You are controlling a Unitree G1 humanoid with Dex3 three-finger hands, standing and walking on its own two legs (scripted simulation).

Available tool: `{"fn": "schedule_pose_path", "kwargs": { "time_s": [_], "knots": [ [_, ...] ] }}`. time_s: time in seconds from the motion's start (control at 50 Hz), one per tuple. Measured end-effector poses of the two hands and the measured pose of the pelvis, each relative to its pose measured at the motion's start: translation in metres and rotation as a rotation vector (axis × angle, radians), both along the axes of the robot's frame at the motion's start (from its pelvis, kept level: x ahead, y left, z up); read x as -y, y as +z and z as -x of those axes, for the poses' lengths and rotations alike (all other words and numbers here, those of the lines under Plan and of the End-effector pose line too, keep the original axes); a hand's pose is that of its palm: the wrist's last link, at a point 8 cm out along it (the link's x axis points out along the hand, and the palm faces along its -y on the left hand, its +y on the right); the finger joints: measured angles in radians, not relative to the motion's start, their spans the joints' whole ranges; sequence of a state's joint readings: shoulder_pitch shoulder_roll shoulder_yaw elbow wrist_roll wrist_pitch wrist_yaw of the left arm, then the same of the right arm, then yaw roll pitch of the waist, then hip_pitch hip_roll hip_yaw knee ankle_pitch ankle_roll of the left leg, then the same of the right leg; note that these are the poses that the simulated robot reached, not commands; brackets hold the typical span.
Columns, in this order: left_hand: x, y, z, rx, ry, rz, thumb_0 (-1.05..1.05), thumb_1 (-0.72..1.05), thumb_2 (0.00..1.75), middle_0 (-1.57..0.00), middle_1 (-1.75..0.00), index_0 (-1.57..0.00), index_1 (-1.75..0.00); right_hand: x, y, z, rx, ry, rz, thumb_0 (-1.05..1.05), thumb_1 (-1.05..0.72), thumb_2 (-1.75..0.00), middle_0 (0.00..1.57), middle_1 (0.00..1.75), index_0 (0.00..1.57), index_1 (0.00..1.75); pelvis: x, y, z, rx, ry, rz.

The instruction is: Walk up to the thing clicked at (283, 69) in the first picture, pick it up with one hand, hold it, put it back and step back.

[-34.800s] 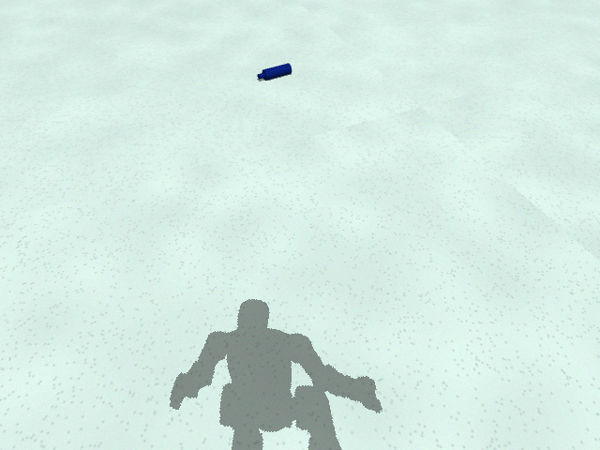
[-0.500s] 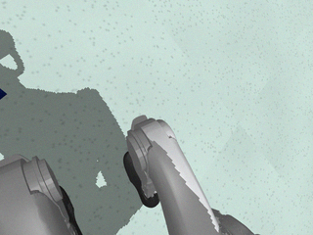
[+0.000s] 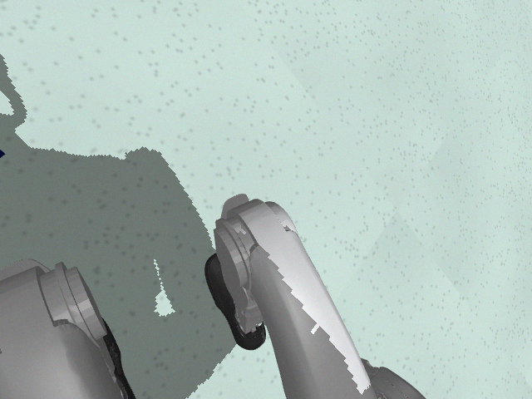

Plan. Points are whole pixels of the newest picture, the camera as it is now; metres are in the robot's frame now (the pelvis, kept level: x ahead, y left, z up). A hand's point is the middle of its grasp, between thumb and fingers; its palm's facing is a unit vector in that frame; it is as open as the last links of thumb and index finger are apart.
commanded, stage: open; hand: left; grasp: from above
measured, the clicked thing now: out of the picture +0.43 +0.34 -0.28
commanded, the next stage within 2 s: withdraw in 0.44 s
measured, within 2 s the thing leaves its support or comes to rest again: neither
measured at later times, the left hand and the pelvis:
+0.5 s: hand out of the picture +0.43 +0.32 -0.24, palm faces -0.33 -0.30 -0.90, open 13.4 cm; pelvis +0.00 +0.00 +0.00, yaw +0 degrees
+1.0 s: hand out of the picture +0.42 +0.36 -0.11, palm faces -0.42 -0.10 -0.90, open 14.1 cm; pelvis +0.01 +0.00 +0.03, yaw +4 degrees
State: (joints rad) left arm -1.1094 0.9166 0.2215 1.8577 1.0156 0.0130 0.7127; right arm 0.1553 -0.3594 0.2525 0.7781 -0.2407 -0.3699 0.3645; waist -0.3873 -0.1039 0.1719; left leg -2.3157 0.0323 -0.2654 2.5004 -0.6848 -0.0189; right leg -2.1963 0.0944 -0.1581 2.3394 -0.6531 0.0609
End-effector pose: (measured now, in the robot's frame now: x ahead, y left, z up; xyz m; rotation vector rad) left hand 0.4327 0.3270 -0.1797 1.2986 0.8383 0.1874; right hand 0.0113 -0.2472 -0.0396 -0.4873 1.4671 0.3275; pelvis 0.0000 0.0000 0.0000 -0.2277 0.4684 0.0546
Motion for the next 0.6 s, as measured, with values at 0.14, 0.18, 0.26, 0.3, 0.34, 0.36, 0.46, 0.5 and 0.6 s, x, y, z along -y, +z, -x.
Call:
{"fn": "schedule_pose_path", "kwargs": {
  "time_s": [0.14, 0.18, 0.26, 0.3, 0.34, 0.36, 0.46, 0.5, 0.6],
  "knots": [
    [0.0057, -0.0017, 0.0, 0.005, -0.001, -0.007, 0.0, -0.38, 0.98, -0.26, -0.89, -0.23, -0.92, -0.002, 0.0022, 0.0006, -0.006, 0.001, -0.009, 0.0, -0.89, -0.9, 0.2, 0.3, 0.2, 0.3, 0.0007, 0.0022, -0.0006, -0.004, -0.001, 0.001],
    [0.006, -0.0012, -0.0007, 0.01, 0.009, -0.01, 0.0, -0.41, 1.01, -0.23, -0.91, -0.21, -0.94, -0.0013, 0.0026, 0.0006, -0.005, 0.001, -0.009, 0.0, -0.89, -0.9, 0.2, 0.3, 0.2, 0.3, 0.0009, 0.0026, -0.0004, -0.004, -0.001, 0.002],
    [0.0055, 0.0001, -0.0017, 0.008, 0.022, -0.015, 0.0, -0.46, 1.07, -0.19, -0.96, -0.16, -0.99, 0.0011, 0.0027, 0.0012, -0.004, -0.001, -0.008, 0.0, -0.89, -0.9, 0.2, 0.3, 0.2, 0.3, 0.0015, 0.0025, 0.0001, -0.003, -0.001, -0.001],
    [0.005, 0.0006, -0.0019, 0.008, 0.032, -0.013, 0.0, -0.48, 1.1, -0.18, -0.98, -0.14, -1.01, 0.0023, 0.0025, 0.0018, -0.003, -0.003, -0.006, 0.0, -0.89, -0.9, 0.2, 0.3, 0.2, 0.3, 0.0017, 0.0025, 0.0004, -0.002, -0.002, -0.001],
    [0.0044, 0.0008, -0.0014, 0.001, 0.031, -0.014, 0.0, -0.49, 1.12, -0.17, -1.0, -0.13, -1.03, 0.0033, 0.0024, 0.0024, -0.003, -0.004, -0.005, 0.0, -0.89, -0.9, 0.2, 0.3, 0.2, 0.3, 0.0019, 0.0026, 0.0008, -0.002, -0.003, -0.002],
    [0.0041, 0.0008, -0.0011, -0.002, 0.031, -0.014, 0.0, -0.5, 1.14, -0.16, -1.01, -0.13, -1.04, 0.0036, 0.0022, 0.0027, -0.003, -0.004, -0.005, 0.0, -0.89, -0.9, 0.2, 0.3, 0.2, 0.3, 0.0019, 0.0027, 0.0009, -0.002, -0.003, -0.002],
    [0.0019, 0.0001, 0.0014, -0.014, 0.028, -0.008, 0.0, -0.51, 1.18, -0.15, -1.04, -0.11, -1.08, 0.0043, 0.0023, 0.0034, -0.008, -0.005, -0.001, 0.0, -0.89, -0.9, 0.2, 0.3, 0.2, 0.3, 0.002, 0.0037, 0.0011, -0.004, -0.002, -0.004],
    [0.001, -0.0003, 0.0018, -0.013, 0.027, -0.006, 0.0, -0.51, 1.19, -0.15, -1.05, -0.11, -1.08, 0.0037, 0.0026, 0.0031, -0.011, -0.002, -0.001, 0.0, -0.89, -0.9, 0.2, 0.3, 0.2, 0.3, 0.0021, 0.0041, 0.001, -0.005, -0.003, -0.004],
    [0.0006, -0.0011, 0.0008, -0.007, 0.014, -0.005, 0.0, -0.51, 1.2, -0.14, -1.06, -0.1, -1.1, 0.0027, 0.0044, 0.0012, -0.011, 0.004, 0.002, 0.0, -0.89, -0.9, 0.2, 0.3, 0.2, 0.3, 0.0024, 0.0049, 0.0006, -0.004, -0.002, -0.003]
  ]
}}
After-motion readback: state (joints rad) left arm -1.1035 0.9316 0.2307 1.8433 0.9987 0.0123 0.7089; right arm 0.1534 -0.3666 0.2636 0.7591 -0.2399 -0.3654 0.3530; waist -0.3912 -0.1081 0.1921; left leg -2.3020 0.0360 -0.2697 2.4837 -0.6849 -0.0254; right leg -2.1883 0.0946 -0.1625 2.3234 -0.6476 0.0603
